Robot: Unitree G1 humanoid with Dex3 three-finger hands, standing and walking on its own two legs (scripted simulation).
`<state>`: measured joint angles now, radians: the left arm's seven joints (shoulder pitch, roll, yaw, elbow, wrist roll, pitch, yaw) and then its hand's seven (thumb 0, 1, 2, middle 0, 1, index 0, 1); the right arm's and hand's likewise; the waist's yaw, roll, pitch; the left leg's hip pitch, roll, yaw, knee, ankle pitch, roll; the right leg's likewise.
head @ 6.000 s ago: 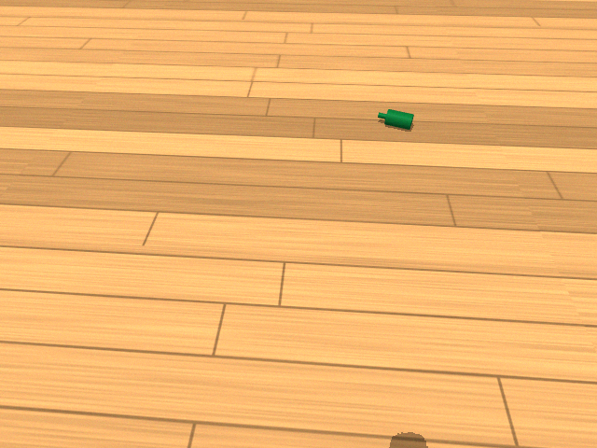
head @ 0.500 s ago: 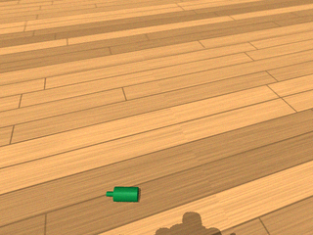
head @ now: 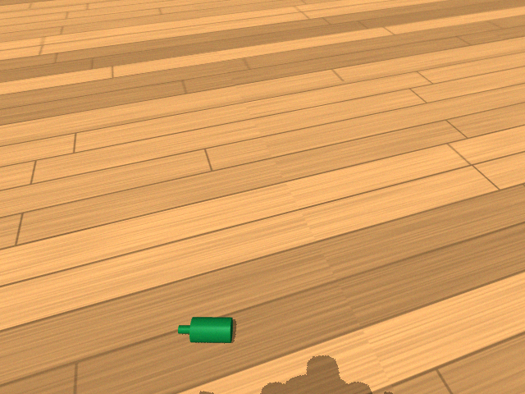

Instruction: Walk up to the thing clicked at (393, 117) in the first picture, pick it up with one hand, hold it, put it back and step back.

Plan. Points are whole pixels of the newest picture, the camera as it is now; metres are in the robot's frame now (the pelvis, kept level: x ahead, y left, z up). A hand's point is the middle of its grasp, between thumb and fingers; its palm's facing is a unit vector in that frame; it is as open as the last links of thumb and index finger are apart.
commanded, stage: stand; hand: left
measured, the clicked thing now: (205, 329) +0.50 +0.24 -0.74
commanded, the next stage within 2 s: none
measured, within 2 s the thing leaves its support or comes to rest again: neither
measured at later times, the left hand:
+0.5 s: hand out of the picture +0.09 +0.25 -0.15, palm faces -0.02 -0.94 -0.34, open 7.4 cm
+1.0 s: hand out of the picture +0.09 +0.24 -0.15, palm faces -0.01 -0.94 -0.35, open 7.4 cm
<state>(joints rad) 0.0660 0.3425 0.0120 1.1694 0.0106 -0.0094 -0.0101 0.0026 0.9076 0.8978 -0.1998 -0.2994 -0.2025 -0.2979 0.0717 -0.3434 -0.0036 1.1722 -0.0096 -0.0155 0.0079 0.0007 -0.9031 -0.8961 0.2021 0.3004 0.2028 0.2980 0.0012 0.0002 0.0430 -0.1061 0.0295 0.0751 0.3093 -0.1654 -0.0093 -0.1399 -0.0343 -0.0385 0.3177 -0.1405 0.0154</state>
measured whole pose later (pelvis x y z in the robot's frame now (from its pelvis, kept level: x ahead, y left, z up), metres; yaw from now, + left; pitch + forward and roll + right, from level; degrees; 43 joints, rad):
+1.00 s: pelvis +0.01 -0.02 +0.00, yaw +1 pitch -2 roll +0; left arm 0.09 0.35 0.00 1.14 0.01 -0.01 -0.01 0.00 0.91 0.90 -0.20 -0.30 -0.20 -0.30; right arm 0.10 -0.35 0.00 1.16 -0.01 -0.01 0.01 0.00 -0.90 -0.90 0.20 0.30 0.20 0.30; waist 0.00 0.01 0.04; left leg -0.09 0.05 0.06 0.29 -0.17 -0.03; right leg -0.13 -0.02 -0.06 0.32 -0.16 -0.01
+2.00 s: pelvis +0.02 -0.02 +0.00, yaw +1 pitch -2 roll +0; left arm 0.11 0.35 0.00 1.14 0.01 -0.01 -0.01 0.00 0.91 0.90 -0.20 -0.30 -0.20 -0.30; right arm 0.11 -0.35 0.01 1.14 -0.01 -0.01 0.00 0.00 -0.90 -0.90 0.20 0.30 0.20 0.30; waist 0.00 0.01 0.04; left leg -0.07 0.05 0.06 0.29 -0.18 -0.03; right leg -0.11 -0.01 -0.06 0.31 -0.17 -0.01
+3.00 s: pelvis +0.07 -0.07 -0.02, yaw +0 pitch -2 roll -1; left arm 0.18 0.34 0.04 0.96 0.03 -0.02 -0.01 0.00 0.90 0.90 -0.20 -0.30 -0.21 -0.30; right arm 0.22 -0.41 -0.04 0.99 -0.01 0.03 0.00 0.00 -0.91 -0.90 0.20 0.30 0.20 0.30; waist 0.01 0.04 0.12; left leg -0.33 0.02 -0.05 0.83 -0.51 0.01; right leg -0.22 -0.01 -0.06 0.52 -0.26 -0.01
